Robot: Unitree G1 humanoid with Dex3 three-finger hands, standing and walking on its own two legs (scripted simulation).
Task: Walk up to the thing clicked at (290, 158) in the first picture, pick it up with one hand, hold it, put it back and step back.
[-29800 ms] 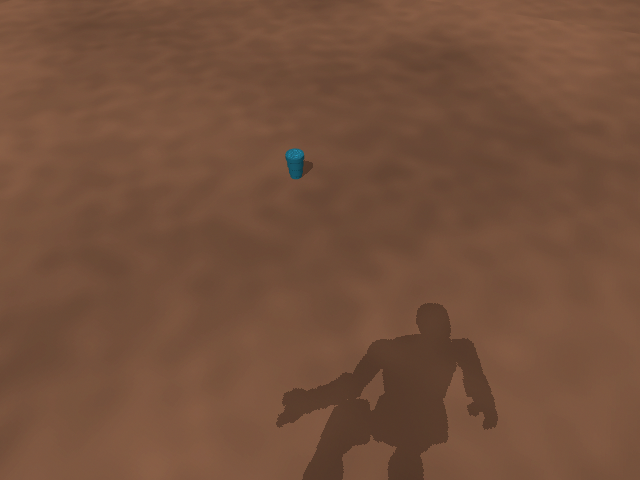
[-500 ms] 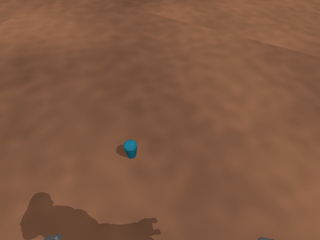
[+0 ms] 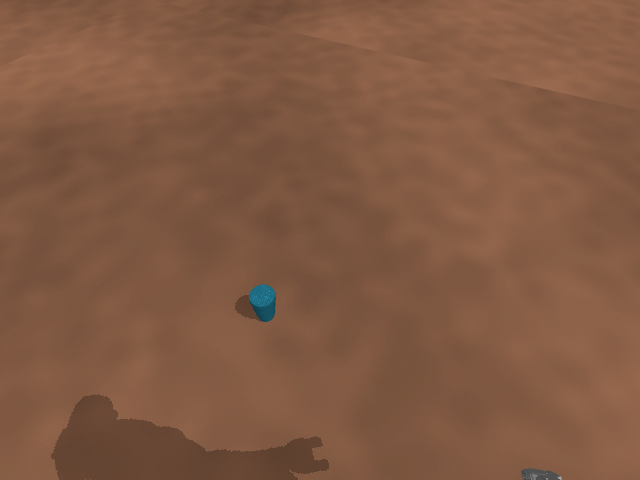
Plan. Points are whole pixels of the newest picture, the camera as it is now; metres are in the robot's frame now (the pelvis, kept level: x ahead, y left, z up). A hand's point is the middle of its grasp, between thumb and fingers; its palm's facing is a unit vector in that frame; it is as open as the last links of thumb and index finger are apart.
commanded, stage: stand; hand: left
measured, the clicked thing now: (264, 305) +0.76 +0.21 -0.72
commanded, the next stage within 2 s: walk up in 0.78 s
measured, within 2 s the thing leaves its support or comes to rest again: neither
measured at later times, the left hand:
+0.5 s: hand out of the picture +0.06 +0.24 -0.15, palm faces -0.03 -0.94 -0.35, open 7.4 cm
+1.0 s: hand out of the picture +0.05 +0.28 -0.15, palm faces +0.06 -0.93 -0.35, open 7.4 cm
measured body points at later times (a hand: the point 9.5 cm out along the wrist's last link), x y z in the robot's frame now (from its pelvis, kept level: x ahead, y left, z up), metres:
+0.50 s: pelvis -0.01 -0.02 +0.00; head -0.01 -0.02 +0.45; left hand +0.06 +0.29 -0.13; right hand +0.04 -0.32 -0.14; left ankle -0.02 +0.12 -0.75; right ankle +0.00 -0.13 -0.75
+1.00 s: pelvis +0.01 +0.01 +0.00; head +0.02 +0.01 +0.45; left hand +0.04 +0.33 -0.13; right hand +0.08 -0.32 -0.12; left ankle +0.04 +0.13 -0.72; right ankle +0.00 -0.13 -0.75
